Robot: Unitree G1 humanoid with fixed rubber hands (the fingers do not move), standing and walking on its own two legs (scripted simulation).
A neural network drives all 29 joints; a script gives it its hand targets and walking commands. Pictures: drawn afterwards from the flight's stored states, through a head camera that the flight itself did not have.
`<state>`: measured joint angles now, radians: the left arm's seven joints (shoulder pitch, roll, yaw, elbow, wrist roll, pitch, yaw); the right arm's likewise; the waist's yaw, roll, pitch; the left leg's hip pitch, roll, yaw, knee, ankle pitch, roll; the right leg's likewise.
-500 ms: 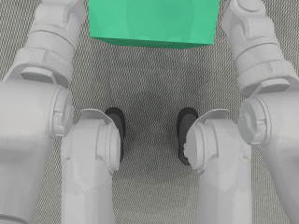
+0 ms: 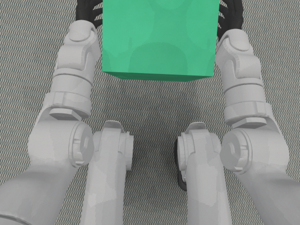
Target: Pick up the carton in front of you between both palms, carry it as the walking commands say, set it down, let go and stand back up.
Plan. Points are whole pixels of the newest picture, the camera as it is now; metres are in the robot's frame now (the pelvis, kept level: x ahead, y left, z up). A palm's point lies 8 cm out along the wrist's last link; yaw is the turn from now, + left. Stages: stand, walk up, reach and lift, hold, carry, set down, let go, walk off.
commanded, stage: reach and lift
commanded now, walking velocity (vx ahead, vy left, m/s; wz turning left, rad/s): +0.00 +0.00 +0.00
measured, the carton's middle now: (157, 37) +0.53 +0.00 -0.17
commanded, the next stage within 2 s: none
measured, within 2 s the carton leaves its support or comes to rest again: neither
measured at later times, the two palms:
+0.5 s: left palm out of the picture +0.49 +0.15 +0.07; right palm (291, 12) +0.49 -0.15 +0.07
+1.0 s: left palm out of the picture +0.44 +0.15 +0.23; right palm out of the picture +0.44 -0.15 +0.24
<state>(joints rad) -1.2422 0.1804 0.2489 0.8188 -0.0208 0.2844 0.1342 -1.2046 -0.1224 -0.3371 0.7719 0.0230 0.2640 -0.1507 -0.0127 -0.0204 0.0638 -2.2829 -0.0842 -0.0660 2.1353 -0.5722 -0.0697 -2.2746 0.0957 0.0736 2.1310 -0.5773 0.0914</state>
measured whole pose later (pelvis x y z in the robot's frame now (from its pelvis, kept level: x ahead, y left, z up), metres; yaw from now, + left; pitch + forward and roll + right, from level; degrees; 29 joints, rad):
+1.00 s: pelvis +0.05 +0.00 +0.27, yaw +1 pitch +30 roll +0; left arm -0.62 -0.09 0.39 0.63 0.21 0.34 0.04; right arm -0.61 0.11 -0.41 0.61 -0.21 0.33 -0.04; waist 0.00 -0.01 -0.25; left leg -1.30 -0.09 -0.12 1.22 -0.45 -0.04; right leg -1.29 0.09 0.12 1.22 -0.45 0.04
